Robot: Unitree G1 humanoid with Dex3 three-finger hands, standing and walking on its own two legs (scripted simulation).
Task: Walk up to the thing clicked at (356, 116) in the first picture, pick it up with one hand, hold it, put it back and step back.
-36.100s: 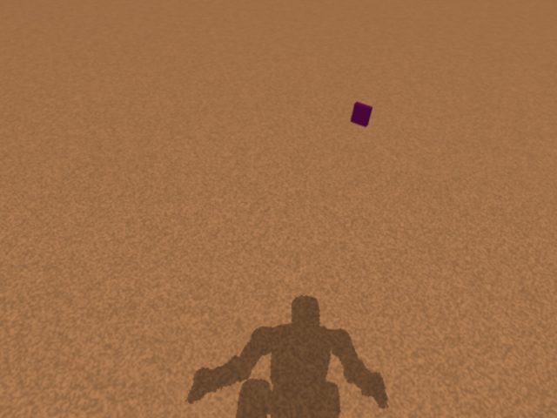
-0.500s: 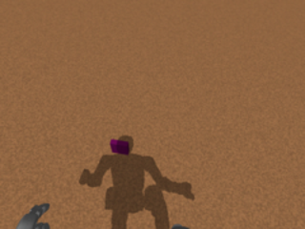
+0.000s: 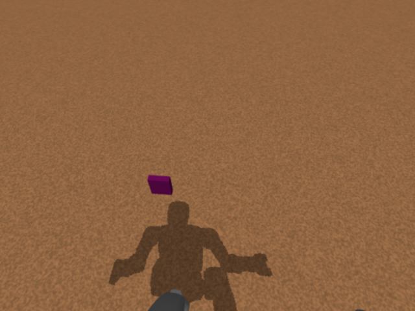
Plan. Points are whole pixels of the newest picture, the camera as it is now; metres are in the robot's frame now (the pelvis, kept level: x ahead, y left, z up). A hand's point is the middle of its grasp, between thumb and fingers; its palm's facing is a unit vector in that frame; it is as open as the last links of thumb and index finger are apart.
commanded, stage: step back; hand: left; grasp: from above
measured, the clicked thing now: (160, 185) +0.82 +0.29 -0.69
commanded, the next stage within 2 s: stand in 1.72 s
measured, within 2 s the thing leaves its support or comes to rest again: neither
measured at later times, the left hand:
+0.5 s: hand out of the picture -0.08 +0.24 -0.14, palm faces +0.07 -0.92 -0.39, open 7.4 cm
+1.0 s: hand out of the picture -0.27 +0.24 -0.13, palm faces +0.14 -0.90 -0.41, open 7.4 cm
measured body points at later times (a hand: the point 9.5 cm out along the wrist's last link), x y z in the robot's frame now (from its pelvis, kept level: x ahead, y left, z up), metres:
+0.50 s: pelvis -0.17 -0.03 +0.00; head -0.12 -0.03 +0.44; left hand -0.08 +0.29 -0.11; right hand -0.03 -0.34 -0.11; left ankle -0.10 +0.11 -0.72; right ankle -0.20 -0.16 -0.69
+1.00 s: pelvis -0.28 -0.05 +0.01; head -0.27 -0.06 +0.46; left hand -0.27 +0.28 -0.10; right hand -0.19 -0.35 -0.12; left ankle -0.28 +0.08 -0.72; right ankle -0.23 -0.16 -0.70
